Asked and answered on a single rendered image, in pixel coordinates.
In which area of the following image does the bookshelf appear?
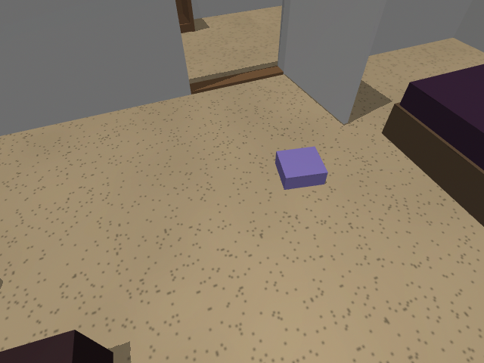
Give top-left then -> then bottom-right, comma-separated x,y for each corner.
175,0 -> 195,33

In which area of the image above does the bed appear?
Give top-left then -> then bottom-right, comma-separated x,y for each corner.
382,64 -> 484,227

